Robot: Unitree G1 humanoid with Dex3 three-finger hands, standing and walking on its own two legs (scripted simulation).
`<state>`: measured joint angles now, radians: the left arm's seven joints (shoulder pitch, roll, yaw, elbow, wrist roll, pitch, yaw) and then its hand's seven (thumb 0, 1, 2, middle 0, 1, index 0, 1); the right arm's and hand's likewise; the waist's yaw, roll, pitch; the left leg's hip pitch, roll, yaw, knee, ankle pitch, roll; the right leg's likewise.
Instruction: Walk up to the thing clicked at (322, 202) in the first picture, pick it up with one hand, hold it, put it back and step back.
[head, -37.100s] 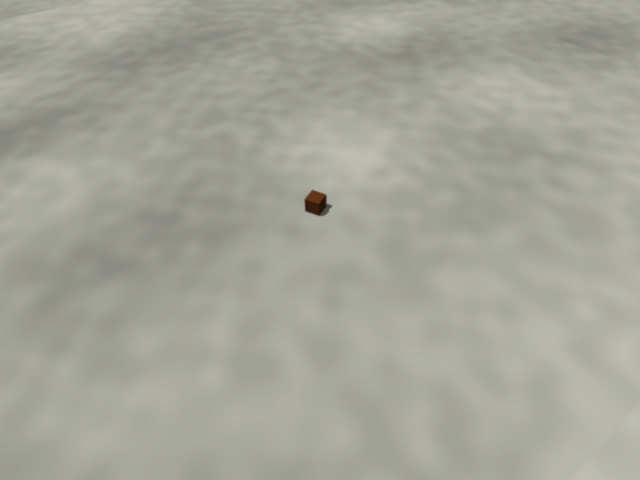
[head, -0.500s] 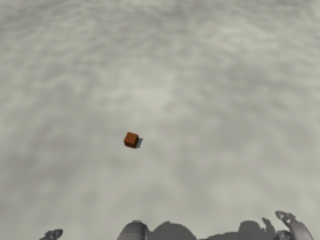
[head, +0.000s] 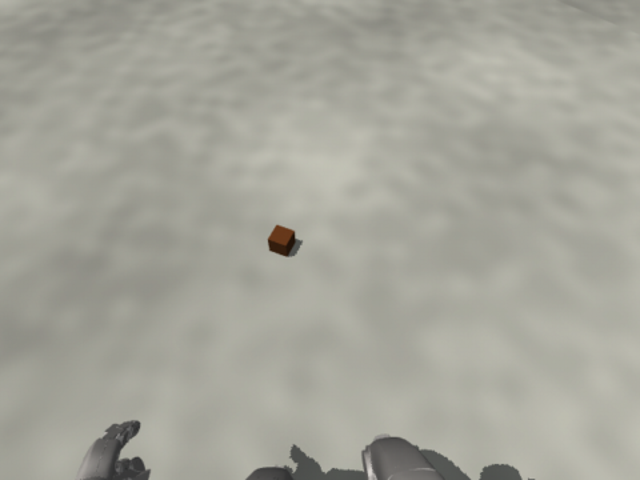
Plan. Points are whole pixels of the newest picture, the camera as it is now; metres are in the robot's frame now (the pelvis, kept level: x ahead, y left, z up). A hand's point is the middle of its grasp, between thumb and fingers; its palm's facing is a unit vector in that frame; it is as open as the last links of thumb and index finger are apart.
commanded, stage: step back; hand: left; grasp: from above
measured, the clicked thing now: (281, 240) +0.94 +0.18 -0.72
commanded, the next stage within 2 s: stand in 1.36 s
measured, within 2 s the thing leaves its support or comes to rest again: neither
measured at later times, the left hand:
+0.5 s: hand out of the picture -0.08 +0.26 -0.13, palm faces +0.04 -0.90 -0.43, open 7.4 cm
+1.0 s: hand out of the picture -0.06 +0.23 -0.13, palm faces +0.05 -0.93 -0.37, open 7.4 cm
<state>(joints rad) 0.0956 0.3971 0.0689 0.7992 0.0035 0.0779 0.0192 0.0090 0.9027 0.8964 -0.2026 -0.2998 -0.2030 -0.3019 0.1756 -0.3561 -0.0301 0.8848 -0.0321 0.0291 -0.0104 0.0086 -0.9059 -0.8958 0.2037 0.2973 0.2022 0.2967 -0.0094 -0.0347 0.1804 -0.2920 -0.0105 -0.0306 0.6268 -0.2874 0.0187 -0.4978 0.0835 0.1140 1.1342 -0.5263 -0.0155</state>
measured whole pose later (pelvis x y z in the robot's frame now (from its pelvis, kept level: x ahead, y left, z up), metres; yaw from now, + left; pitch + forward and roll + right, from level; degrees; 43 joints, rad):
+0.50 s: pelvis -0.14 -0.03 +0.00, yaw +1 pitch -3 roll +0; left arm 0.24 0.38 0.07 0.91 0.04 0.00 -0.01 0.01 0.90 0.90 -0.21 -0.30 -0.21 -0.30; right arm 0.25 -0.41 -0.06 0.99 -0.03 0.03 0.01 0.01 -0.91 -0.90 0.20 0.30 0.20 0.30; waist 0.03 0.03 0.08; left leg -0.29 -0.02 -0.07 0.72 -0.49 -0.02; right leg -0.28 -0.03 -0.04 0.65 -0.33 -0.02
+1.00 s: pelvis -0.11 -0.03 +0.01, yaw +2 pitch -3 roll +0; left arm 0.22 0.35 0.05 0.97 0.03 -0.06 -0.01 0.01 0.90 0.90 -0.20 -0.30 -0.21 -0.30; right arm 0.21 -0.40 -0.06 0.99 -0.03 -0.01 0.01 0.01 -0.91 -0.90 0.20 0.30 0.20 0.30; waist 0.03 0.02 0.08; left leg -0.38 0.01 -0.05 0.79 -0.43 0.00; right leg -0.20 -0.01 -0.04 0.55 -0.29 -0.02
